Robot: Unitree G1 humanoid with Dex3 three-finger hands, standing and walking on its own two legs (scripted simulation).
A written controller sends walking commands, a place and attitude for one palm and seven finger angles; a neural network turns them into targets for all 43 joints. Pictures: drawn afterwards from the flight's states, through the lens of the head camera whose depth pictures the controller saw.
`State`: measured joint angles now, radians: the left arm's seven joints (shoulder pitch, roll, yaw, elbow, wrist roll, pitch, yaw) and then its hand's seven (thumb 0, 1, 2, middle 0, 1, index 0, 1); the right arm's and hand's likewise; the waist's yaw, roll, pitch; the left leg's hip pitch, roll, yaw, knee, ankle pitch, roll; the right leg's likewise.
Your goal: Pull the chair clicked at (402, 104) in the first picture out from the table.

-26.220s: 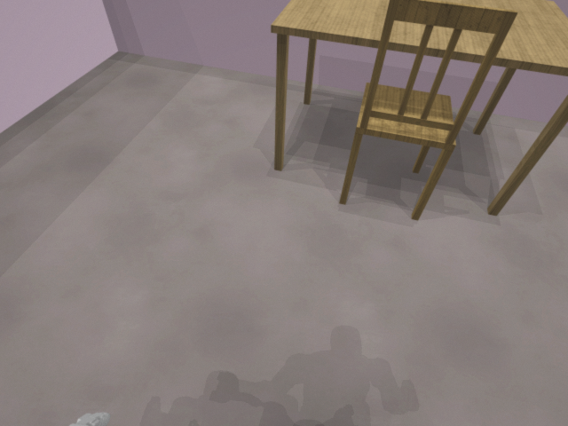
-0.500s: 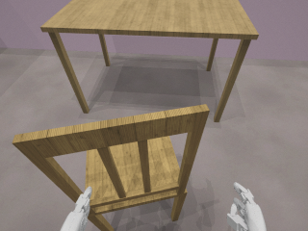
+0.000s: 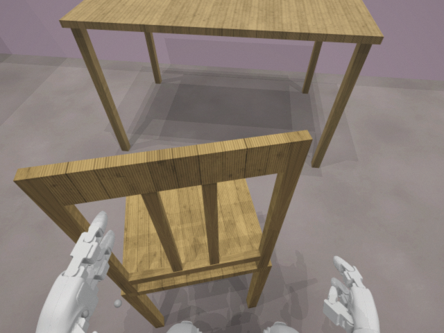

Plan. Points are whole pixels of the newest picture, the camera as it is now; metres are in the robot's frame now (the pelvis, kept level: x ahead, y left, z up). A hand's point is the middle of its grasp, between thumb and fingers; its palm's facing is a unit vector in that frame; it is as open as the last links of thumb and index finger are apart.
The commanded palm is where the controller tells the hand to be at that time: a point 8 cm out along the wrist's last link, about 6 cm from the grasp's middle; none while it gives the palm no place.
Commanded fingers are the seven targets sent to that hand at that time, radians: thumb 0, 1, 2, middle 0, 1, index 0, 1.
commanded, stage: draw the hand back to the body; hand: left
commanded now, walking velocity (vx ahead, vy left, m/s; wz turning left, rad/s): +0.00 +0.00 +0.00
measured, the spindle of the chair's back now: (166, 237) +0.29 +0.13 +0.00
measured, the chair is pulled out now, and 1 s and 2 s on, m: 0.68 0.68 0.69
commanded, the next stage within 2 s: step back with the hand held close in 1.24 s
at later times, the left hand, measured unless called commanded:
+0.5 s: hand (78, 267) +0.19 +0.20 +0.13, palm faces +0.15 -0.90 -0.40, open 14.4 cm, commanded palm +0.15 +0.27 +0.19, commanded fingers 0.00 0.28 0.60 -0.12 -0.17 -0.12 -0.17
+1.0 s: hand (55, 252) +0.20 +0.24 +0.14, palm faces +0.26 -0.82 -0.51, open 7.4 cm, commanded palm +0.19 +0.29 +0.26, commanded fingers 0.00 0.90 0.90 -0.20 -0.30 -0.20 -0.30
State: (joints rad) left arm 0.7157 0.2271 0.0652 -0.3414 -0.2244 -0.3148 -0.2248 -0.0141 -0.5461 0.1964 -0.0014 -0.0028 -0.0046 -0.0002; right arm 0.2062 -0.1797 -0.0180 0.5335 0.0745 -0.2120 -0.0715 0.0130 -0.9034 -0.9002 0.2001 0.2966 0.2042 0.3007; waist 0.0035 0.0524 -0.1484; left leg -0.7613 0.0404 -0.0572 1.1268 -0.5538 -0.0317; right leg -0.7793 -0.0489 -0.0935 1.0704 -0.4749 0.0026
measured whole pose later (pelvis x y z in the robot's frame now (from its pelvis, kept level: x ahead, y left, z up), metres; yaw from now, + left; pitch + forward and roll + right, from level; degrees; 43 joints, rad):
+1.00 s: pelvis +0.06 -0.02 +0.07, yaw +1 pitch -3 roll +0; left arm 0.63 0.43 0.15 -0.38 -0.08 0.22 0.14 0.01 0.79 0.84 -0.36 -0.36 -0.32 -0.29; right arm 0.18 -0.23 0.04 0.67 0.03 -0.28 -0.11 0.01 -0.90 -0.90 0.20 0.30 0.20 0.30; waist 0.07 0.08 0.04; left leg -0.10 0.05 -0.04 0.51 -0.36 -0.05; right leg -0.15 -0.03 -0.11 0.53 -0.33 -0.01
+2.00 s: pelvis -0.05 -0.01 +0.07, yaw +0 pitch -1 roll -1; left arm 0.57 0.52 0.45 -0.63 -0.05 -0.15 0.19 0.02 0.88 0.89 -0.24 -0.32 -0.32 -0.34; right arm 0.20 -0.21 0.02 0.63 0.01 -0.16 -0.13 0.01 -0.90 -0.90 0.20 0.30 0.21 0.30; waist 0.05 0.00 0.09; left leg -0.36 0.04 -0.04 0.64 -0.33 -0.03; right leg -0.36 -0.03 -0.10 0.53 -0.15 -0.02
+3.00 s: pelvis -0.24 -0.01 +0.08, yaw -2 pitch -1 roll +0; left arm 0.58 0.42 0.42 -0.50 -0.04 -0.17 0.16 0.01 0.88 0.89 -0.21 -0.31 -0.22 -0.30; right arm 0.25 -0.20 0.01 0.67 0.01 -0.09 -0.08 0.01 -0.90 -0.90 0.20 0.30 0.21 0.30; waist 0.01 -0.01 -0.03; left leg -0.42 -0.01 -0.02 0.86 -0.39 0.00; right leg -0.27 -0.02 -0.06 0.52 -0.23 -0.02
